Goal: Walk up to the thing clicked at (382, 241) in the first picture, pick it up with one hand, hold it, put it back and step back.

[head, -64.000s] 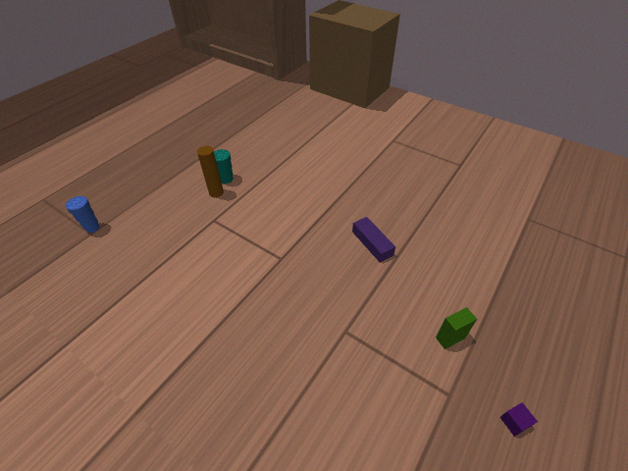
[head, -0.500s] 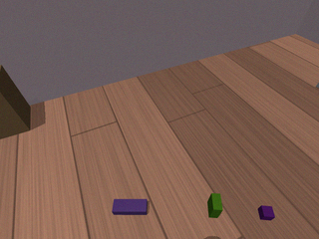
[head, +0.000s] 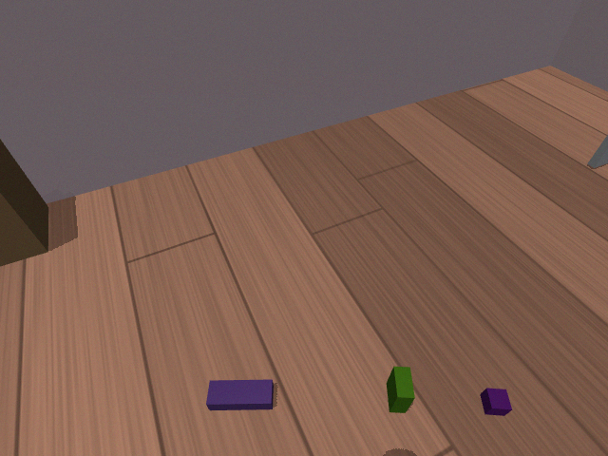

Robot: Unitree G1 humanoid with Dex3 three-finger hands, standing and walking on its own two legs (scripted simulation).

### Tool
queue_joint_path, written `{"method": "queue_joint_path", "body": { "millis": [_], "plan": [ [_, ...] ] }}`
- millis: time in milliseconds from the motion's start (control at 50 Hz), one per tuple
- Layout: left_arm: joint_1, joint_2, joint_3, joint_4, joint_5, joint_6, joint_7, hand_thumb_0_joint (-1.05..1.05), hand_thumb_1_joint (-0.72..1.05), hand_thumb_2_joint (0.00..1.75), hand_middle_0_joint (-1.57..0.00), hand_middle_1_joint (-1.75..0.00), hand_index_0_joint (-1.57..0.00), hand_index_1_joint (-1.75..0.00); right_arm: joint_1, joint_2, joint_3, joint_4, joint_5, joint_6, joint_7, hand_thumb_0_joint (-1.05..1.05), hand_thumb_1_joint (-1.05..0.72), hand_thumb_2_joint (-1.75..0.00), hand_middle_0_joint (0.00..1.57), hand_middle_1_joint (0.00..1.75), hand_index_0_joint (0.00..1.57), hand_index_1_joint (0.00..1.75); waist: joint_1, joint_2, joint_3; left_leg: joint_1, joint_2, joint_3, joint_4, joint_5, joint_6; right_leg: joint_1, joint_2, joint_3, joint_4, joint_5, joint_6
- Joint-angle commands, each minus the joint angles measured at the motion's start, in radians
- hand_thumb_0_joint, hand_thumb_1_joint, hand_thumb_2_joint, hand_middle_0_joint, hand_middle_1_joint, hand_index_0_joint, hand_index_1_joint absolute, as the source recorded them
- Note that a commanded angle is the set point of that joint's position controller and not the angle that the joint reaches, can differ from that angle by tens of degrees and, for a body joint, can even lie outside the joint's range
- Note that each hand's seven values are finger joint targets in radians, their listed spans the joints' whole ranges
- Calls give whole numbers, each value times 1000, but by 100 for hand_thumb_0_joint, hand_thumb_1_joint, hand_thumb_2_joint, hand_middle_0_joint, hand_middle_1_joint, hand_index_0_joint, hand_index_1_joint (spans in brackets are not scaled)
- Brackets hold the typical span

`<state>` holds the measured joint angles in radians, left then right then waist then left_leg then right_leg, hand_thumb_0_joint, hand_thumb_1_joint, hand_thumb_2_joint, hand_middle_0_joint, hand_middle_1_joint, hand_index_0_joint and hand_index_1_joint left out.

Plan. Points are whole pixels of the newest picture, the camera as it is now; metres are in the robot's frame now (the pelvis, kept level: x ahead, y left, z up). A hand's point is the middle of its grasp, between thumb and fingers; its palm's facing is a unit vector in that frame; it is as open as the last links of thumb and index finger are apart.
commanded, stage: stand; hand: left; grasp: from above
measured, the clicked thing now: (241, 394) +0.45 +0.23 -0.75
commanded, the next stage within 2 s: step back in 1.40 s
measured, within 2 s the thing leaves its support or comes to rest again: neither
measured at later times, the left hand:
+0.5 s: hand out of the picture +0.08 +0.24 -0.16, palm faces -0.01 -0.94 -0.34, open 7.4 cm
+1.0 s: hand out of the picture +0.10 +0.24 -0.15, palm faces -0.01 -0.94 -0.34, open 7.4 cm
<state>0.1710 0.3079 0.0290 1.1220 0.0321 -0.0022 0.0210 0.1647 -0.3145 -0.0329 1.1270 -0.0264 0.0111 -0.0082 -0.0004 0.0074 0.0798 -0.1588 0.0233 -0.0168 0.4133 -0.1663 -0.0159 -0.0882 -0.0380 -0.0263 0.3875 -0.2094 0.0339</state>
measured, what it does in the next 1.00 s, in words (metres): stands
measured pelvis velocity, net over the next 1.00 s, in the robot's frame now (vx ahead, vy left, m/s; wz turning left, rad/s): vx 0.03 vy -0.01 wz -0.01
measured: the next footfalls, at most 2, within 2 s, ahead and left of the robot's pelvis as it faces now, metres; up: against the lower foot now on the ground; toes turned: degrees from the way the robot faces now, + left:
left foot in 1.98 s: -0.06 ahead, +0.13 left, +0.00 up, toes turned +0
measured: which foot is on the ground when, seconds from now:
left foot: down 0.00-1.00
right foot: down 0.00-1.00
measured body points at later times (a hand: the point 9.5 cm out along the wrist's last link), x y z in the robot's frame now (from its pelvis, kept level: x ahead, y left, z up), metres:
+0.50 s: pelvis +0.02 +0.00 +0.00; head +0.03 +0.00 +0.45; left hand +0.08 +0.29 -0.13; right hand +0.09 -0.29 -0.14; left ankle +0.04 +0.13 -0.74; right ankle +0.01 -0.14 -0.74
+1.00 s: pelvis +0.03 -0.01 +0.00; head +0.03 -0.01 +0.45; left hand +0.10 +0.29 -0.13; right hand +0.10 -0.30 -0.14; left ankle +0.04 +0.13 -0.74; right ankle +0.01 -0.14 -0.74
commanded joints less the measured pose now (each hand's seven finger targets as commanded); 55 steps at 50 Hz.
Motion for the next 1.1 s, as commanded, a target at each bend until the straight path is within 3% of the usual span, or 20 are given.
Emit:
{"method": "queue_joint_path", "body": {
  "millis": [0,80,200,280,440,500,580,920,1080],
  "plan": [
    [-41,200,39,-56,-8,-16,9,0,90,90,-20,-30,-20,-30,-52,-183,-30,-59,3,-28,-12,0,-90,-90,20,30,20,30,8,25,-27,-24,81,-90,-118,-76,36,-39,-79,80,-101,-23,-39],
    [-38,194,35,-46,-10,-15,6,0,90,90,-20,-30,-20,-30,-48,-189,-25,-53,6,-30,-12,0,-90,-90,20,30,20,30,9,24,-40,-15,87,-90,-123,-67,38,-28,-80,77,-99,-5,-41],
    [-52,192,33,-39,-11,-20,5,0,90,90,-20,-30,-20,-30,-65,-197,-23,-51,10,-37,-13,0,-90,-90,20,30,20,30,5,-11,-60,46,89,-82,-103,78,38,-34,-87,72,-104,64,-37],
    [-58,189,30,-34,-12,-15,4,0,90,90,-20,-30,-20,-30,-62,-196,-21,-41,8,-30,-13,0,-90,-90,20,30,20,30,2,-4,-41,23,86,-80,-120,9,37,-40,-82,69,-113,23,-36],
    [-80,203,34,-40,-14,-21,5,0,90,90,-20,-30,-20,-30,-76,-198,-19,-40,9,-35,-11,0,-90,-90,20,30,20,30,1,-6,-80,50,93,-72,-105,135,35,-13,-90,65,-107,103,-33],
    [-77,203,34,-35,-15,-19,2,0,90,90,-20,-30,-20,-30,-86,-200,-18,-38,9,-36,-11,0,-90,-90,20,30,20,30,1,-1,-69,48,90,-71,-114,87,32,-22,-88,66,-109,75,-34],
    [-79,202,34,-35,-17,-19,2,0,90,90,-20,-30,-20,-30,-90,-197,-17,-37,10,-39,-12,0,-90,-90,20,30,20,30,3,-1,-103,75,99,-66,-99,204,33,2,-91,60,-95,159,-35],
    [-93,219,36,-37,-16,-18,-3,0,90,90,-20,-30,-20,-30,-109,-209,-16,-40,12,-37,-9,0,-90,-90,20,30,20,30,1,-10,-69,60,98,-67,-119,120,23,-21,-90,66,-115,90,-40],
    [-91,227,36,-44,-19,-24,-3,0,90,90,-20,-30,-20,-30,-103,-215,-15,-41,13,-38,-7,0,-90,-90,20,30,20,30,-2,-15,-101,88,103,-61,-103,173,27,-3,-97,72,-115,156,-40]
  ]
}}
